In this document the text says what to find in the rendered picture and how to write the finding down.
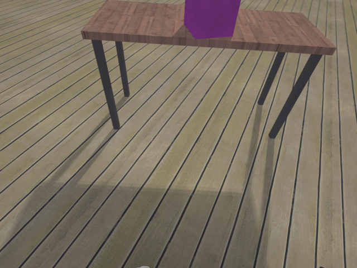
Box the table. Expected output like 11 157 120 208
81 0 337 138

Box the carton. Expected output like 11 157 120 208
184 0 241 39

